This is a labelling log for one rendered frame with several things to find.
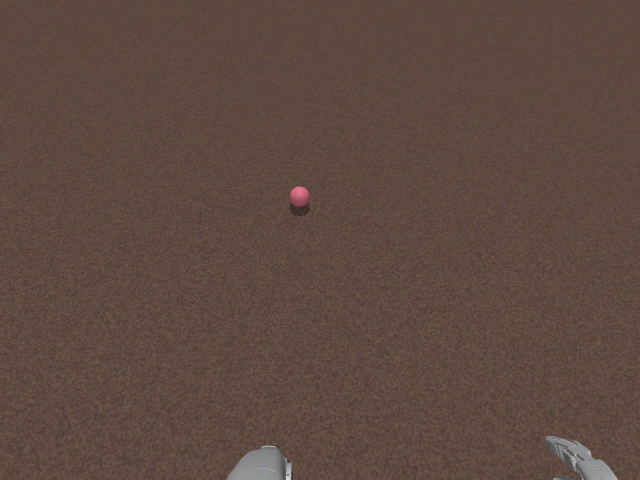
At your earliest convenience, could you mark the right robot hand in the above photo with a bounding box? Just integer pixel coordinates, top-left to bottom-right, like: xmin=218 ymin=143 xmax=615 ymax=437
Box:
xmin=544 ymin=436 xmax=618 ymax=480

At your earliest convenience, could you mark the ball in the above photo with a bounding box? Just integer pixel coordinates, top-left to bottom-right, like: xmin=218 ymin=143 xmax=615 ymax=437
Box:
xmin=289 ymin=186 xmax=310 ymax=207

